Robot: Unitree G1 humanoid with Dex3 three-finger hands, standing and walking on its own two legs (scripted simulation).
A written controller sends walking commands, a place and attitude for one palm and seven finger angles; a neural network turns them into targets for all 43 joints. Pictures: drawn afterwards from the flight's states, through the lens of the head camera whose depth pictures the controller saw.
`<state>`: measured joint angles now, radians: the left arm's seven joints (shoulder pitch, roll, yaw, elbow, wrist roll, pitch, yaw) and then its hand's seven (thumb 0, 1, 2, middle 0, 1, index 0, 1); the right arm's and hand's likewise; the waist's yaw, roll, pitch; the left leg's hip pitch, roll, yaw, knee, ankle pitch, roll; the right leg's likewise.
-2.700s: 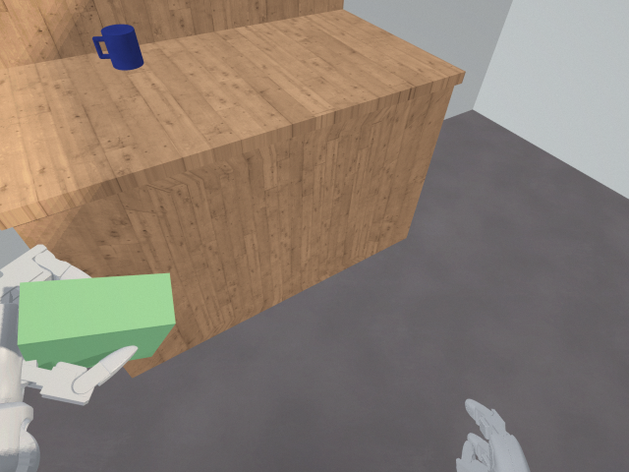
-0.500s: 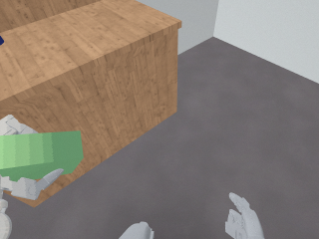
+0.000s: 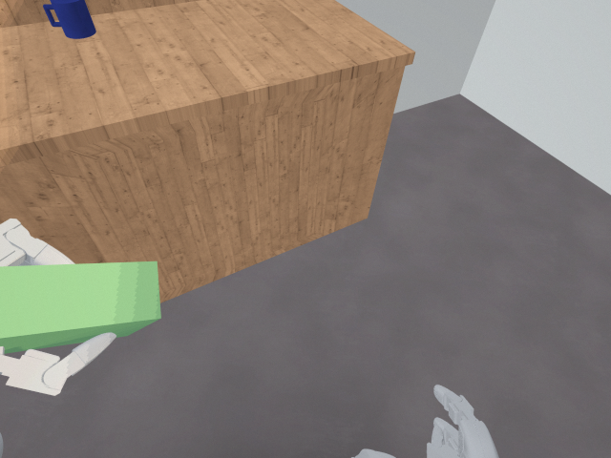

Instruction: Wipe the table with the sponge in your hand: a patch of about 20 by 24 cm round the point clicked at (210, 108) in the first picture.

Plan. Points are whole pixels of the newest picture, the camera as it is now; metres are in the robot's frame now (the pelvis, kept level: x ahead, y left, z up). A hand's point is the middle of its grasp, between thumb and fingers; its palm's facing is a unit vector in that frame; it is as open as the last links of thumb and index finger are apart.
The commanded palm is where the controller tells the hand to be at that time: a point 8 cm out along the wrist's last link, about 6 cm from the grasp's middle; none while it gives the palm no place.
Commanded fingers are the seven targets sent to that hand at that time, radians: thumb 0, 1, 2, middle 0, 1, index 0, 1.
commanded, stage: take the last steps up to it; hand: left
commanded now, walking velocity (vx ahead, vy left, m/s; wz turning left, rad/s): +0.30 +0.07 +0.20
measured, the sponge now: (95, 307) +0.22 +0.21 +0.17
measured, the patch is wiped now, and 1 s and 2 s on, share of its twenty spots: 0.00 0.00 0.00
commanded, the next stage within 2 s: none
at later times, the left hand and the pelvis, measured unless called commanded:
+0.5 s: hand (66, 392) +0.14 +0.19 +0.18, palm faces +0.44 -0.74 -0.51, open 9.2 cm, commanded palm +0.08 +0.24 +0.18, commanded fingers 0.00 0.10 1.30 -1.20 -1.60 -1.20 -1.60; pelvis -0.04 -0.06 +0.01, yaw +6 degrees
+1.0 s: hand (4, 328) +0.19 +0.27 +0.18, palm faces +0.51 -0.76 -0.39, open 9.2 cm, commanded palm +0.13 +0.30 +0.18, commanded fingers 0.00 0.10 1.30 -1.20 -1.60 -1.20 -1.60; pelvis +0.00 +0.00 +0.00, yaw +6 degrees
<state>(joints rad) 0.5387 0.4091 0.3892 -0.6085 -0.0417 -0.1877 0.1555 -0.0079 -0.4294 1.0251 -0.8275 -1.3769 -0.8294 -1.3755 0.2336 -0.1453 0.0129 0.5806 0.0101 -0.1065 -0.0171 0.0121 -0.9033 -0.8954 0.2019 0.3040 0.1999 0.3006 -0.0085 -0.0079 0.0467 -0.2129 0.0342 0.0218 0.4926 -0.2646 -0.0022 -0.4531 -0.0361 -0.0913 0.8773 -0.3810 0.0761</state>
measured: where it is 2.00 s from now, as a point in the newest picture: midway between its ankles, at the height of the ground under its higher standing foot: outside the picture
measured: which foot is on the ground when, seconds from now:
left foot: down 0.00-0.14, up 0.16-0.78, down 0.80-1.00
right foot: up 0.00-0.12, down 0.14-0.80, up 0.82-1.00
